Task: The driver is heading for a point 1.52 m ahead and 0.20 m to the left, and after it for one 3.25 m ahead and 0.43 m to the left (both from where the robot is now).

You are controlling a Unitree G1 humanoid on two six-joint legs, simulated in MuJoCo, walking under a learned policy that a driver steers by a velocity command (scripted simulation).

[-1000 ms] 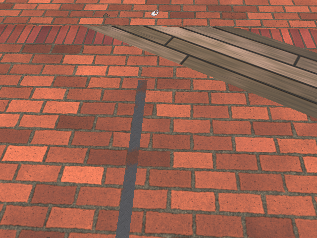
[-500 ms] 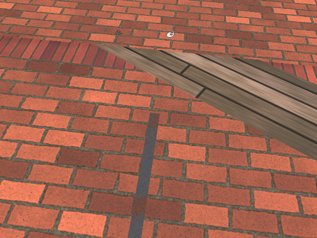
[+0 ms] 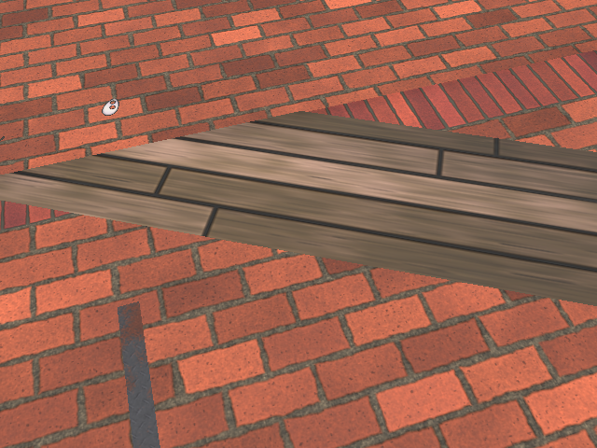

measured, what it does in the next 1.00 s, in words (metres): walks ahead, turning left: left foot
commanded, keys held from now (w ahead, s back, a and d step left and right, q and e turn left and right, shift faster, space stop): w+e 0.10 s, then w+q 0.14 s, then q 0.76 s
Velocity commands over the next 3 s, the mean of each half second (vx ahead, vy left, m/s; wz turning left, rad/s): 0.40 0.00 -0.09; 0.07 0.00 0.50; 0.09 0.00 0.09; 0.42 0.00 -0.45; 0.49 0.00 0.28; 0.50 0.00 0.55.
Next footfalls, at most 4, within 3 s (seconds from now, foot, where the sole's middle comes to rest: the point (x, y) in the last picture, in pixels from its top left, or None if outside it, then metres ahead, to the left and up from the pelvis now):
0.44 left None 0.41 0.08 -0.76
1.02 right None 0.42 -0.10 -0.76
1.42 left None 0.31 0.07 -0.76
1.82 right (358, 351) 0.66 -0.12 -0.76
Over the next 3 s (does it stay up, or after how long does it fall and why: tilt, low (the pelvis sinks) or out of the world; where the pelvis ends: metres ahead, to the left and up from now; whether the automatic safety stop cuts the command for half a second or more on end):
stays up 1.16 0.01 0.01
